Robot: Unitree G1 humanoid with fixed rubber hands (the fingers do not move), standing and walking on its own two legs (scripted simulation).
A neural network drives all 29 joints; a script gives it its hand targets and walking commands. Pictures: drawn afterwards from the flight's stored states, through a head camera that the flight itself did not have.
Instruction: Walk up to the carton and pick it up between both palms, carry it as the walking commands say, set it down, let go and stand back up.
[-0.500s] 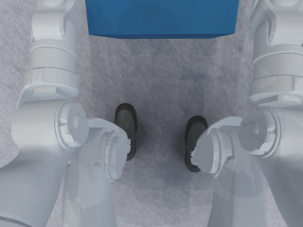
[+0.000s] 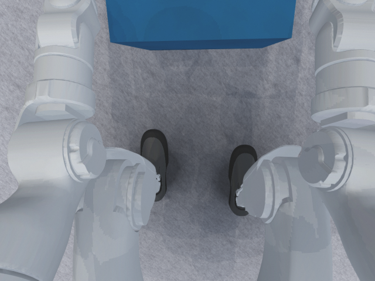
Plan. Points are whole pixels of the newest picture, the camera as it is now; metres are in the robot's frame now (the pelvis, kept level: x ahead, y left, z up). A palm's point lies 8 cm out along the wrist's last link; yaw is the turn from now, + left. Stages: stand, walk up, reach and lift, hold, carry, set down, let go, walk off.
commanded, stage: set down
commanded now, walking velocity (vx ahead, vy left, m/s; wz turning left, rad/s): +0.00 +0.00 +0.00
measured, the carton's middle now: out of the picture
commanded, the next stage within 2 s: none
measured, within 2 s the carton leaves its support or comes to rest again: rests again in 0.02 s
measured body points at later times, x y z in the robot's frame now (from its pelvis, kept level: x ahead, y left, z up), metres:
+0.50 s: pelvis +0.00 +0.00 -0.01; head +0.39 +0.00 +0.21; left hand +0.56 +0.19 -0.20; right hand +0.57 -0.17 -0.20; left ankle +0.12 +0.12 -0.35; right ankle +0.09 -0.12 -0.35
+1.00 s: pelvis +0.00 +0.00 -0.01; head +0.39 -0.01 +0.20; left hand +0.56 +0.18 -0.21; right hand +0.57 -0.17 -0.21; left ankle +0.12 +0.12 -0.35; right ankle +0.09 -0.12 -0.35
